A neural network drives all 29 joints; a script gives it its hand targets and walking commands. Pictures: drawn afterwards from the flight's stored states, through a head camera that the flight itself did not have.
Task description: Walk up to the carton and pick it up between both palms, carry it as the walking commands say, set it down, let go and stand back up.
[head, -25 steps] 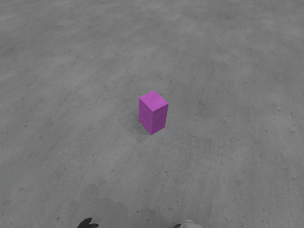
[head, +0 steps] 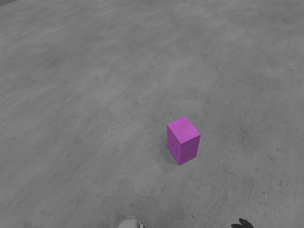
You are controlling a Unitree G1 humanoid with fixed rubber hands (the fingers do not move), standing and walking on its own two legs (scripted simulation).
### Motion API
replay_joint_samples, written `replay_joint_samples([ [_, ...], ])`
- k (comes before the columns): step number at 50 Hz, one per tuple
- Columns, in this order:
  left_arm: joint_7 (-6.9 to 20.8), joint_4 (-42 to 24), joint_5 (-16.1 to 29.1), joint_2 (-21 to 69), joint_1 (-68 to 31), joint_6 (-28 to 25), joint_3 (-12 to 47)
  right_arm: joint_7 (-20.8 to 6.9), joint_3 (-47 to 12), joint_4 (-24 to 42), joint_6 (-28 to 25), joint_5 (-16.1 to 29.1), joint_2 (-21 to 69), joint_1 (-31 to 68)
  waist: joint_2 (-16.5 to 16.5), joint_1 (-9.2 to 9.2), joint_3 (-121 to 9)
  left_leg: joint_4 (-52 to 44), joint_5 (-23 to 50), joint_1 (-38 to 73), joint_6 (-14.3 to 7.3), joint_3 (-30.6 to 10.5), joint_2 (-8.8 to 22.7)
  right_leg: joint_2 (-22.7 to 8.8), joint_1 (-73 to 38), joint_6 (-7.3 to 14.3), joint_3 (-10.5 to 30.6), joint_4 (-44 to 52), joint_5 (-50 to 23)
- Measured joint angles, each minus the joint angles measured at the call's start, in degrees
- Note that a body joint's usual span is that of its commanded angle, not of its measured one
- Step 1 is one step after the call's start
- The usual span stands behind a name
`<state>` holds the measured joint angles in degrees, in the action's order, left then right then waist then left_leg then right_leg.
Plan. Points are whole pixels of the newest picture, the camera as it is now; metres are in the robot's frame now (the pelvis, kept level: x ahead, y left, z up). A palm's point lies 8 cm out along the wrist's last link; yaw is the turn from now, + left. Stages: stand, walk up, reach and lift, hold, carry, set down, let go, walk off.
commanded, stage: walk up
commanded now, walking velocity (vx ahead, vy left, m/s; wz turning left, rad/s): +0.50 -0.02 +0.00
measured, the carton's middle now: (182, 141) +0.81 -0.05 -0.64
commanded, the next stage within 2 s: none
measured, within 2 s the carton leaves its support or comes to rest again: neither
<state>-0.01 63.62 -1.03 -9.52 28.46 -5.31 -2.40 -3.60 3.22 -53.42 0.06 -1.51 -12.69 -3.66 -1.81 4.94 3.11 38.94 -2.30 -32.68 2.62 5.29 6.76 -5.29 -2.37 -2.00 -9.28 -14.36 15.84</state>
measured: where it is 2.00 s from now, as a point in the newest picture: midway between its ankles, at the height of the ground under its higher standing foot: (181, 207)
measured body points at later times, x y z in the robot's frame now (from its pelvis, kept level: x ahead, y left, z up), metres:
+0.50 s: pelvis +0.24 +0.03 +0.00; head +0.27 +0.05 +0.45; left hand +0.38 +0.25 -0.15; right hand +0.15 -0.21 -0.13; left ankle +0.19 +0.15 -0.75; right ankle +0.37 -0.14 -0.69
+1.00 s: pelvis +0.40 -0.01 +0.00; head +0.42 -0.03 +0.45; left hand +0.35 +0.23 -0.14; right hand +0.49 -0.25 -0.15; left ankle +0.46 +0.15 -0.70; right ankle +0.41 -0.14 -0.75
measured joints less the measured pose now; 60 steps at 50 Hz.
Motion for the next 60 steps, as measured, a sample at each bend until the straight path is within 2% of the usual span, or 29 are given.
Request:
replay_joint_samples([
  [3,-0.16,0.55,0.21,-0.37,0.66,0.5,-0.13,0.15,-0.52,1.01,-0.74,-0.06,1.08,2.28,1.18,0.19,-0.35,-5.14,-3.46,2.68,-0.88,1.89,-0.73,-0.52,-2.52,-1.58,-0.4,-0.25,3.11],
  [5,-0.28,1.26,0.48,-0.86,0.86,0.82,-0.22,0.7,-0.63,1.5,-1.81,-0.35,1.37,2.73,1.93,0.14,-0.91,-8.05,-5.76,6.15,-1.69,3.63,-1.38,-1.2,-2.67,-2.51,-0.23,-4.14,7.09],
  [6,-0.33,1.63,0.61,-1.0,0.75,1.01,-0.17,1.16,-0.51,1.52,-2.63,-0.65,1.28,2.71,2.11,-0.27,-1.03,-8.66,-4.2,7.34,-3.12,4.12,-1.62,-1.81,-1.02,-2.07,0.23,-9.74,9.98],
  [7,-0.4,1.81,0.72,-1.26,-0.45,1.3,-0.14,1.66,-0.29,1.33,-3.3,-0.97,1.41,2.5,2.77,-0.91,-0.65,-5.8,-4.55,6.57,-4.26,4.36,-1.9,-2.22,2.61,-0.87,2.12,-19.16,12.05],
  [9,-0.24,0.91,0.43,-2.02,-3.75,1.83,-0.75,2.43,-0.34,0.55,-3.74,-0.68,1.36,0.0,3.42,-1.47,-0.25,-3.36,-8.29,7.32,-4.99,4.53,-1.62,-0.33,11.59,0.97,6.48,-38.6,12.16],
  [10,-0.06,0.08,0.27,-2.57,-5.5,1.89,-1.0,2.71,-0.36,-0.31,-3.75,-0.56,1.19,-1.86,3.62,-1.76,-0.15,-4.29,-9.35,8.92,-4.92,4.54,-1.45,0.5,15.32,1.58,7.25,-44.89,10.47],
  [13,0.7,-2.56,-0.2,-4.04,-10.57,2.37,-1.49,3.32,-0.09,-3.36,-3.99,-0.19,0.78,-7.93,4.43,-3.25,-0.13,-10.07,-9.08,14.78,-4.04,4.81,-1.63,0.34,24.01,1.78,7.27,-50.85,3.65],
  [17,1.89,-5.31,-1.04,-4.73,-16.06,4.15,-1.68,3.52,0.0,-6.02,-4.48,0.33,0.48,-15.53,4.36,-5.63,-0.16,-16.04,-9.12,21.36,-3.73,4.79,-1.74,-1.15,31.71,0.6,6.98,-46.87,-3.71],
  [22,3.06,-7.11,-1.14,-4.24,-21.35,5.55,-1.3,3.74,-0.23,-7.37,-4.56,0.34,1.6,-21.85,3.76,-7.98,0.62,-19.54,-10.79,27.49,-2.22,4.55,-0.85,-1.81,35.1,-0.51,5.3,-35.51,-10.35],
  [26,3.7,-7.61,-0.54,-3.03,-24.47,5.86,-0.91,3.99,-0.29,-7.42,-4.29,-0.12,2.71,-23.66,3.35,-9.64,1.25,-20.48,-13.03,31.09,-0.34,4.62,0.01,-0.93,33.1,-0.3,3.38,-24.88,-12.16],
  [29,3.52,-7.99,-0.35,-1.97,-25.68,5.36,-0.61,4.2,-0.16,-7.62,-3.93,-0.21,2.73,-23.89,2.57,-10.34,0.97,-19.76,-15.62,32.94,1.51,4.56,0.77,0.24,29.32,0.16,2.6,-18.79,-10.63],
  [31,2.71,-8.19,-0.57,-1.59,-25.66,3.89,-0.43,4.22,-0.42,-8.14,-3.54,-0.07,2.58,-24.33,2.36,-9.98,0.07,-15.26,-19.33,32.31,2.25,4.24,1.02,0.32,24.83,0.66,1.7,-13.52,-10.03],
  [32,2.07,-8.01,-0.93,-1.35,-25.69,3.01,-0.63,4.26,-0.61,-8.37,-3.3,-0.03,2.41,-23.87,1.75,-9.43,0.05,-9.61,-22.09,30.26,1.48,3.74,1.8,0.59,24.64,1.97,1.3,-13.84,-11.83],
  [33,1.54,-7.77,-1.0,-0.98,-25.53,2.46,-0.64,4.32,-0.7,-8.37,-2.92,0.14,2.13,-22.43,0.69,-9.06,0.57,-2.04,-25.15,27.15,0.68,1.75,2.2,1.09,25.3,2.91,0.91,-16.42,-10.09],
  [35,0.95,-7.2,-0.78,-0.77,-23.73,1.89,-0.52,4.41,-0.75,-7.69,-2.39,0.1,1.67,-19.17,-0.15,-8.7,1.03,11.97,-28.29,20.59,-0.37,-1.37,1.09,1.27,24.24,3.84,0.43,-17.48,-6.49],
  [37,0.48,-6.47,-0.68,-0.7,-21.19,1.57,-0.46,4.36,-0.31,-7.01,-2.06,-0.03,1.07,-16.4,-0.5,-7.6,0.97,19.3,-26.08,15.36,-0.67,-2.08,-0.12,0.99,21.65,3.57,0.23,-15.0,-6.0],
  [39,0.05,-5.69,-0.58,-0.71,-18.46,1.43,-0.47,4.07,0.21,-6.4,-1.23,-0.02,0.27,-14.27,-0.88,-5.96,0.71,21.46,-22.59,11.34,-0.48,-1.83,-0.71,0.63,19.32,3.29,0.25,-12.35,-6.54],
  [43,-0.24,-4.22,-0.85,-1.21,-12.74,1.3,-0.5,3.2,0.71,-5.41,0.72,0.13,-0.87,-10.89,-0.96,-3.39,-0.07,19.16,-16.2,6.38,-0.19,-1.46,-0.82,0.03,15.95,3.03,0.6,-8.84,-6.73],
  [48,-0.32,-2.35,-0.94,-1.36,-7.46,1.71,-0.54,2.34,0.52,-4.23,1.7,0.15,-0.52,-7.66,-0.02,-1.87,-0.99,8.55,-11.32,5.69,0.6,-1.36,-0.61,-0.48,12.76,1.95,0.93,-5.45,-6.74],
  [53,-0.34,-0.36,-0.17,-1.0,-6.43,2.85,0.02,2.86,-0.8,-3.77,0.16,0.78,0.94,-4.76,1.21,-1.72,-1.1,-8.05,-7.98,12.64,0.72,-0.21,-1.49,-0.28,10.86,0.38,0.94,-6.09,-4.79],
  [54,-0.44,-0.05,0.18,-0.63,-6.52,3.11,0.15,3.36,-1.08,-3.69,-0.48,0.88,0.75,-4.51,0.5,-1.92,-1.05,-12.56,-4.46,15.09,0.47,-0.11,-1.4,0.29,10.73,-0.17,0.73,-7.34,-3.8],
  [55,-0.57,0.25,0.39,-0.44,-6.79,3.35,0.26,3.84,-1.26,-3.8,-1.22,0.85,0.74,-4.39,0.13,-2.25,-1.07,-14.66,-2.5,16.55,-0.88,0.01,-1.18,0.62,10.98,-0.77,0.56,-9.13,-2.53],
  [57,-1.05,0.31,0.62,-1.0,-8.33,4.29,0.33,4.18,-1.74,-4.17,-1.75,1.07,2.17,-4.2,2.42,-2.73,-0.46,-13.28,-5.19,16.81,-2.55,0.49,-2.26,0.28,11.48,-0.32,2.54,-11.59,1.22],
  [60,-1.38,-0.36,0.49,-1.3,-10.18,5.52,0.65,4.51,-2.34,-4.69,-1.2,1.16,3.28,-4.41,4.06,-3.61,-0.56,-13.83,-6.89,17.78,-3.07,0.86,-3.03,1.2,11.91,0.42,4.06,-11.68,2.13],
])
